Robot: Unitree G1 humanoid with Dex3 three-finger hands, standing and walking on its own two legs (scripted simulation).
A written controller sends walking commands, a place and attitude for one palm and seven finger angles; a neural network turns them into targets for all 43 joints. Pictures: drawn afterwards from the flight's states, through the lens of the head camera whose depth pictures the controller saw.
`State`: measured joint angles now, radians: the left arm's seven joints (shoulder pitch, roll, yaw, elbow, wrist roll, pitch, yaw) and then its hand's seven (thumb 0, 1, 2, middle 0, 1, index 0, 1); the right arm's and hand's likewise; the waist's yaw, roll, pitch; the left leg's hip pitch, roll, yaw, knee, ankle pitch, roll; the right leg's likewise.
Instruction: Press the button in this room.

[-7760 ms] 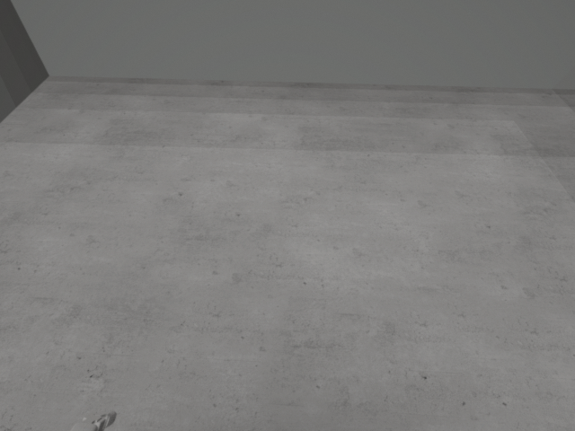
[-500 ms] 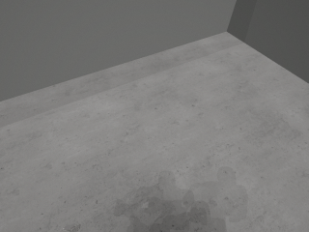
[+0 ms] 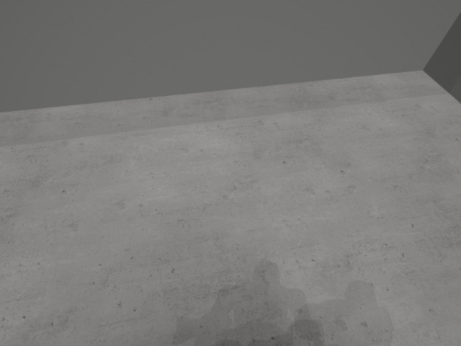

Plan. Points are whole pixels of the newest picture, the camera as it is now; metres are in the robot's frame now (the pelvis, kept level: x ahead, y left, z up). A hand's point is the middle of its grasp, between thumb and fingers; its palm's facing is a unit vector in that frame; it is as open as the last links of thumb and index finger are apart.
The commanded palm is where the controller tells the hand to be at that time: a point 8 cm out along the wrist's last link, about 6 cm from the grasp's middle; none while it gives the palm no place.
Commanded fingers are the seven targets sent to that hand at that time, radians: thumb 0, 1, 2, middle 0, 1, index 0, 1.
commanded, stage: turn or walk to find it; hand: left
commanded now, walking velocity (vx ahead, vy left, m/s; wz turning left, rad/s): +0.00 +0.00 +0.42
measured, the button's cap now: out of the picture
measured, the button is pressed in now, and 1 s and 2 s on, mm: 0 0 0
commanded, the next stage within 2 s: none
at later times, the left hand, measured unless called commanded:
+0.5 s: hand out of the picture +0.04 +0.18 -0.13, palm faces +0.21 -0.94 -0.28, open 7.4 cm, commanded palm none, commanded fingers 0.00 0.90 0.90 -0.20 -0.30 -0.20 -0.30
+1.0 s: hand out of the picture -0.14 +0.21 -0.17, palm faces +0.45 -0.86 -0.25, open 7.4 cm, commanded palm none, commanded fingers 0.00 0.90 0.90 -0.20 -0.30 -0.20 -0.30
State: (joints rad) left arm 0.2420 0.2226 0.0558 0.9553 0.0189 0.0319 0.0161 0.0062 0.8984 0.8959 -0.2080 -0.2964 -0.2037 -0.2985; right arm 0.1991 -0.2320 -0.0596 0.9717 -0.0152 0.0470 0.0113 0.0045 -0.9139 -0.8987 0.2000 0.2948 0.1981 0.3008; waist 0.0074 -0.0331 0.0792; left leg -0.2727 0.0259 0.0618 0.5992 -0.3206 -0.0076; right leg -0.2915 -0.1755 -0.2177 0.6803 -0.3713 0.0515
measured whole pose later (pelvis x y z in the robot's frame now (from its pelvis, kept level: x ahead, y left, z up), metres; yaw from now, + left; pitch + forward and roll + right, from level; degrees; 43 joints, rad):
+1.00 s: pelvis -0.07 +0.00 +0.01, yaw +24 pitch -1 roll +0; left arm 0.25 0.26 0.07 1.01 0.02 0.07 0.02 0.01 0.90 0.90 -0.20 -0.30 -0.20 -0.30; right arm 0.15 -0.20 -0.04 0.96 -0.02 0.03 0.00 0.00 -0.91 -0.90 0.20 0.29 0.20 0.30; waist 0.03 -0.05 0.07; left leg -0.24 0.01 0.05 0.57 -0.32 0.02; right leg -0.42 -0.12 -0.11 0.96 -0.49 0.06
